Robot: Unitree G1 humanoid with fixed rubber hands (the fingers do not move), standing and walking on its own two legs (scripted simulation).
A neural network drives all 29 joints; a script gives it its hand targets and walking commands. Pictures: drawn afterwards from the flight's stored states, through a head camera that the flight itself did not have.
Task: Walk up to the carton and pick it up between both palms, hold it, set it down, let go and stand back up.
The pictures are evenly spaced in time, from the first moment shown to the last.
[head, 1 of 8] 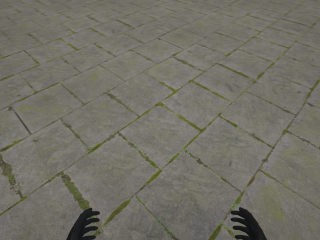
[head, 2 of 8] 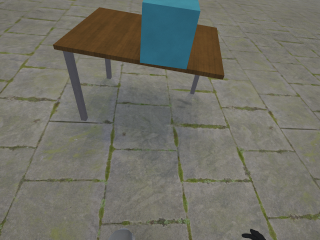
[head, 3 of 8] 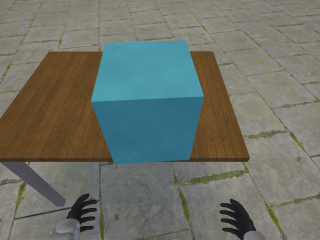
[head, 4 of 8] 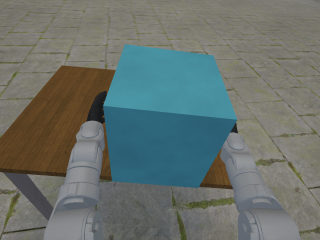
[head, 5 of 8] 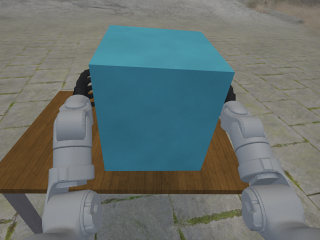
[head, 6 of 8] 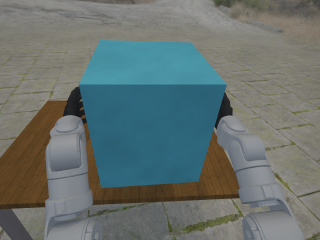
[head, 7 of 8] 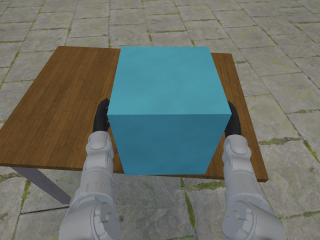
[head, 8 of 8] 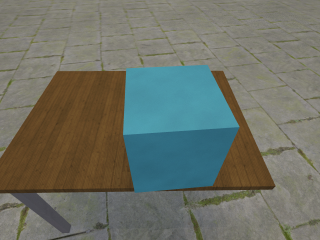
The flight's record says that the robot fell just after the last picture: no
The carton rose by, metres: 0.21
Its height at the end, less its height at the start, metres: +0.00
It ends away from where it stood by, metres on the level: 0.01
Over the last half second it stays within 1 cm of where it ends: yes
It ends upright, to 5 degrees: yes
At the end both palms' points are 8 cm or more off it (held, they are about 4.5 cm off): yes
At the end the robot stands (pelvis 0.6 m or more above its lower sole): yes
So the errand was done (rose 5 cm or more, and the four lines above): yes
